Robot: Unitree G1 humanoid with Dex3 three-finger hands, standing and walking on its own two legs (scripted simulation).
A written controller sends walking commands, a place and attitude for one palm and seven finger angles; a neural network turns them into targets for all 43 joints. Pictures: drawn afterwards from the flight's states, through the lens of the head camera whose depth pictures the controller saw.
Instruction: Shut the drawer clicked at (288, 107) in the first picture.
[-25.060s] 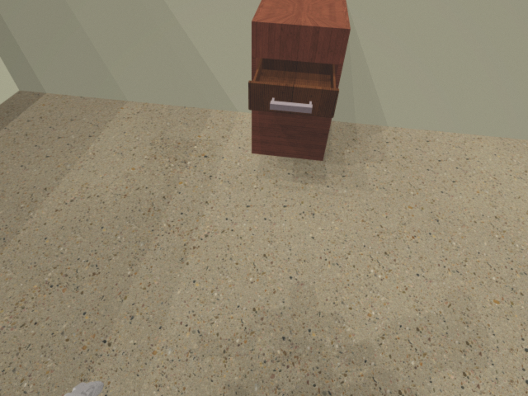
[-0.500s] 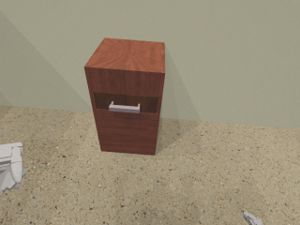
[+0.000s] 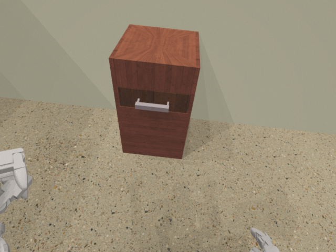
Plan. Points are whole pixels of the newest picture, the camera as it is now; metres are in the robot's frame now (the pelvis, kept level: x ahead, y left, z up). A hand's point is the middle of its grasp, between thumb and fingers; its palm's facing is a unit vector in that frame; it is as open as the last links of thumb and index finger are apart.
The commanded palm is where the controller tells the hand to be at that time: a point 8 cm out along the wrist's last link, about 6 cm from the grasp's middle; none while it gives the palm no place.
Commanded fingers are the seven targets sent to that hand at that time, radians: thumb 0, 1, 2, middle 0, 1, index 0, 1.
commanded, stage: stop stepping back and stand still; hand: left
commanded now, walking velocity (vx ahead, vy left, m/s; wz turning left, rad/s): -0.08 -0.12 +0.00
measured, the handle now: (152, 104) +0.88 +0.12 -0.24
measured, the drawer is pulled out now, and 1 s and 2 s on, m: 0.00 0.00 0.00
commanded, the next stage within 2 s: let the arm hang, fingers relaxed in 0.66 s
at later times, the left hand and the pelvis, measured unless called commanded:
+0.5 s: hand (55, 168) +0.22 +0.23 +0.16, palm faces +0.32 -0.83 -0.45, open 3.3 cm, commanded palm +0.15 +0.27 +0.19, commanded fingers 0.00 0.90 0.90 -1.40 -1.60 -1.40 -1.60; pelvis +0.02 -0.01 +0.01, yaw -2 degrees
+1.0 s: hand out of the picture +0.11 +0.20 -0.13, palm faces -0.01 -0.96 -0.27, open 3.1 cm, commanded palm none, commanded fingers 0.00 0.90 0.90 -0.88 -1.04 -0.88 -1.04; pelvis +0.00 +0.00 +0.00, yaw +0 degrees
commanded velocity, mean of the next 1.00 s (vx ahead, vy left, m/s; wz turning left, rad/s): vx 0.01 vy -0.01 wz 0.00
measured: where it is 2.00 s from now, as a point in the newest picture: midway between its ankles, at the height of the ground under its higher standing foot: outside the picture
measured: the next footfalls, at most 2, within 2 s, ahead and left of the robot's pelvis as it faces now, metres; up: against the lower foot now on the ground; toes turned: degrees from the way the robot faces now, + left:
right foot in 0.12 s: +0.04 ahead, -0.11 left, +0.00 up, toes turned -3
